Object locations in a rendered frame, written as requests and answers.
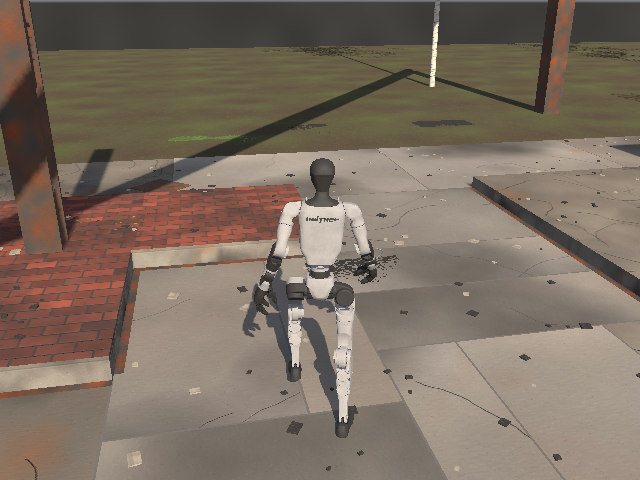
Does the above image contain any robot right thigh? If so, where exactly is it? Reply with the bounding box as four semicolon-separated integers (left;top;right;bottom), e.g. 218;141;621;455
333;281;355;368

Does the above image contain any robot right shin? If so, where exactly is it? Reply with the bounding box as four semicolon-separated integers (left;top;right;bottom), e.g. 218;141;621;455
336;350;353;423

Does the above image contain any robot left hand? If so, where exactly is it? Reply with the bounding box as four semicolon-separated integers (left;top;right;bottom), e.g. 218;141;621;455
254;287;277;315

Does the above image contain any left robot forearm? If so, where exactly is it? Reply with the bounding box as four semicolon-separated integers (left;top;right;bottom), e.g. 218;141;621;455
258;242;282;291

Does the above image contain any robot right hand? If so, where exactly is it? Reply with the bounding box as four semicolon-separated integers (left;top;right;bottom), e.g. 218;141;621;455
354;265;377;284

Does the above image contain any robot right upper arm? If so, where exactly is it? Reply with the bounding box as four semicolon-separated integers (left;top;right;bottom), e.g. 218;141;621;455
342;202;371;256

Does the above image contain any right robot forearm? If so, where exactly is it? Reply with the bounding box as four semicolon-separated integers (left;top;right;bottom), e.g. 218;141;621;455
361;240;377;270

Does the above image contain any robot left upper arm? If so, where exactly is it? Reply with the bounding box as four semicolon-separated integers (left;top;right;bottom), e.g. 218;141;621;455
273;201;301;258

